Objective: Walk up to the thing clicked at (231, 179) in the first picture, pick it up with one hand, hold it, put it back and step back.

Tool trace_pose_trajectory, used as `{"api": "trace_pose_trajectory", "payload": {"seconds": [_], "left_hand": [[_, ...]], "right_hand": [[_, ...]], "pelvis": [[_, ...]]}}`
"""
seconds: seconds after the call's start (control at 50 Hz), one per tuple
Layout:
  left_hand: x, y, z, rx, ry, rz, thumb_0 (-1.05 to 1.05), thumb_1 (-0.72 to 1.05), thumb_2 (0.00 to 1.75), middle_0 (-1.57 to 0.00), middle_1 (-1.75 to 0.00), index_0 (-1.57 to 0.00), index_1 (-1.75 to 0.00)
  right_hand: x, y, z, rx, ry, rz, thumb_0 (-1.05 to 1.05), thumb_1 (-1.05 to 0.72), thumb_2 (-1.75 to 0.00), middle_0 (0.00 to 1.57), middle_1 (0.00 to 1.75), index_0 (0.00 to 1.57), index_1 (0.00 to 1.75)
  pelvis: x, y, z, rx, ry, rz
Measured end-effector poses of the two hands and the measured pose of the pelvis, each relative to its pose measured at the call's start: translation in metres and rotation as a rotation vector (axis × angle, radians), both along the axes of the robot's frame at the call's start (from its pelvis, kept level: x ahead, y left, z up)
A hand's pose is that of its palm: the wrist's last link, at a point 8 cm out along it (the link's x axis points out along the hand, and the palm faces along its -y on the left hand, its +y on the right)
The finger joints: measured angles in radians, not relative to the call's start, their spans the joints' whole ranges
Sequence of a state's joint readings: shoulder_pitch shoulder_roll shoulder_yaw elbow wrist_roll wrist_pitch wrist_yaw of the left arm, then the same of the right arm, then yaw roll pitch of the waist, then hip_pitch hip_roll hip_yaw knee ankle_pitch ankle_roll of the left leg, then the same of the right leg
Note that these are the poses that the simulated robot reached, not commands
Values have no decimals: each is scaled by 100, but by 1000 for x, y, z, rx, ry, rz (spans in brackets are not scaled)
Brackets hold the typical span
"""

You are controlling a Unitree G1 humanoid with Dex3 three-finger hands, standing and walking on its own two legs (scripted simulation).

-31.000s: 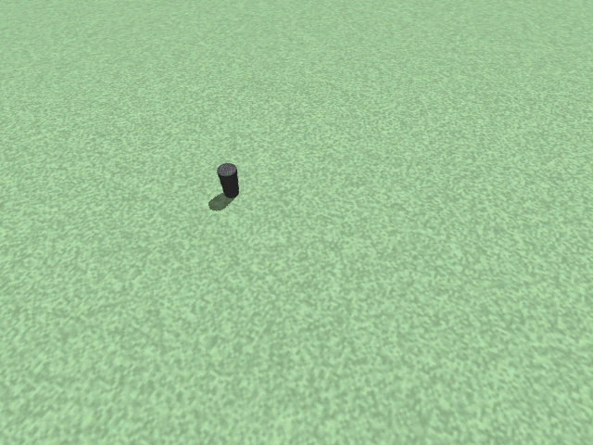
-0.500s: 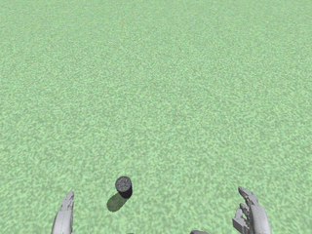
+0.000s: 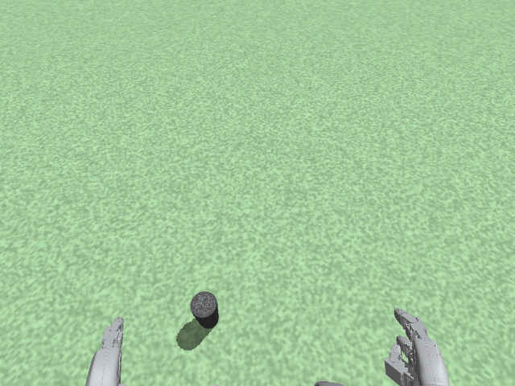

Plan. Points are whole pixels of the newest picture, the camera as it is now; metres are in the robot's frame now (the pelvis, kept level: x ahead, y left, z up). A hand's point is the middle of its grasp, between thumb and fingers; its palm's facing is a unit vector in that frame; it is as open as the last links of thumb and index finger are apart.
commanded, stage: home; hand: left
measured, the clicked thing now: (206, 312) +0.47 +0.19 -0.65
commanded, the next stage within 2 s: stand in 0.66 s
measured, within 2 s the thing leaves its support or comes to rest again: neither
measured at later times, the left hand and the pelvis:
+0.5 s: hand (147, 378) +0.16 +0.18 -0.06, palm faces +0.11 -0.95 -0.29, open 17.4 cm; pelvis +0.00 +0.00 +0.00, yaw +0 degrees
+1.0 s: hand (147, 375) +0.17 +0.18 -0.06, palm faces +0.11 -0.95 -0.29, open 14.4 cm; pelvis +0.00 +0.00 +0.00, yaw +0 degrees
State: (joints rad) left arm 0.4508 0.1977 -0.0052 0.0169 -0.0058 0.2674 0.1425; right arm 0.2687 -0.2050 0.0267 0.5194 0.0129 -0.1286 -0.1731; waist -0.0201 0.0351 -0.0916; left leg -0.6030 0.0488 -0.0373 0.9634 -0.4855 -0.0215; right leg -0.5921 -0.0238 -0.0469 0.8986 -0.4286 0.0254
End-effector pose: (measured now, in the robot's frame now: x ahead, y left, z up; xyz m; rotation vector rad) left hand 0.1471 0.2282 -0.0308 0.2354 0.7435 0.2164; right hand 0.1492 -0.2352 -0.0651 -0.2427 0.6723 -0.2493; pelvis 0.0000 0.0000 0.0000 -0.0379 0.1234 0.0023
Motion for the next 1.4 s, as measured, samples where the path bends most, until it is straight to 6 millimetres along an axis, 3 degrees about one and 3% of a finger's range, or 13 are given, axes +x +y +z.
{"api": "trace_pose_trajectory", "payload": {"seconds": [0.84,0.98,1.1,1.2,1.28,1.4], "left_hand": [[0,2,0,-1,-6,1,-1,-49,9,-8,-8,-8,-8],[0,1,0,-2,-2,-1,-1,-21,37,-16,-21,-16,-22],[2,1,0,-1,2,-2,-1,19,68,-19,-27,-19,-27],[4,1,-2,12,-1,-24,0,54,81,-20,-29,-20,-29],[2,15,-26,48,71,-109,0,72,86,-20,-29,-20,-30],[-25,41,-42,51,208,-80,0,85,89,-21,-30,-20,-30]], "right_hand": [[1,1,0,-6,0,0,1,-90,-90,21,30,20,30],[2,2,-1,-3,0,3,1,-90,-90,21,30,20,30],[3,2,-2,0,3,1,1,-90,-89,21,30,20,30],[2,0,-4,-17,25,26,1,-90,-89,21,30,20,30],[-6,-13,-18,-43,212,130,1,-90,-89,21,30,20,30],[-35,-40,-17,-30,339,66,1,-90,-89,21,30,20,30]], "pelvis": [[1,1,0,0,3,-1],[2,1,0,0,5,0],[3,0,0,1,7,-2],[3,-1,0,5,-5,-3],[-1,-2,6,26,-60,-8],[-2,-2,16,40,-101,-10]]}}
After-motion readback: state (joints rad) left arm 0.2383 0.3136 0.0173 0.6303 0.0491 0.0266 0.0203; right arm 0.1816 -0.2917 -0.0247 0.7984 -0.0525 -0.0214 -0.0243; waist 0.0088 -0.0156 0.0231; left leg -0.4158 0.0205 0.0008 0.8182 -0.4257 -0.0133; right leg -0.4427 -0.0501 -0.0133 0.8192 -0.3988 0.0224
